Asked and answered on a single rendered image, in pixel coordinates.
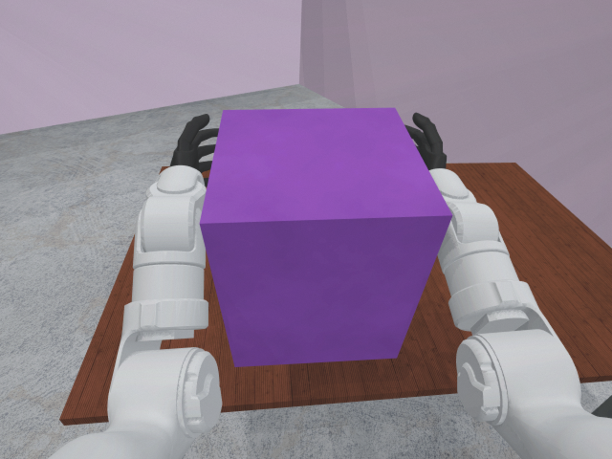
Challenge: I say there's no robot left forearm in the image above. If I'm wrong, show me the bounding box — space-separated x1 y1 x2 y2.
107 165 208 424

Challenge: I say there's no right robot upper arm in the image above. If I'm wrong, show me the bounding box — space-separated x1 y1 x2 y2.
456 329 612 459

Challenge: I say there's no robot right forearm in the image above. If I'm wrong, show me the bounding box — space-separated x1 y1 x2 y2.
429 168 581 399

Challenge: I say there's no robot right hand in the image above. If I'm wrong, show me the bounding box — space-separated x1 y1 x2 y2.
405 113 447 170

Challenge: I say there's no robot left hand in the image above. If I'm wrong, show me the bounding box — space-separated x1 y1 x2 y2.
170 114 219 187

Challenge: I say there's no left robot upper arm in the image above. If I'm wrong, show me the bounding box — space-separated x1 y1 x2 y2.
48 347 222 459

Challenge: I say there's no carton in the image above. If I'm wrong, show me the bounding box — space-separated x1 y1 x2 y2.
200 108 452 367

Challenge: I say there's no table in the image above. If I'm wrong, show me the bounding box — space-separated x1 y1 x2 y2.
59 163 612 426

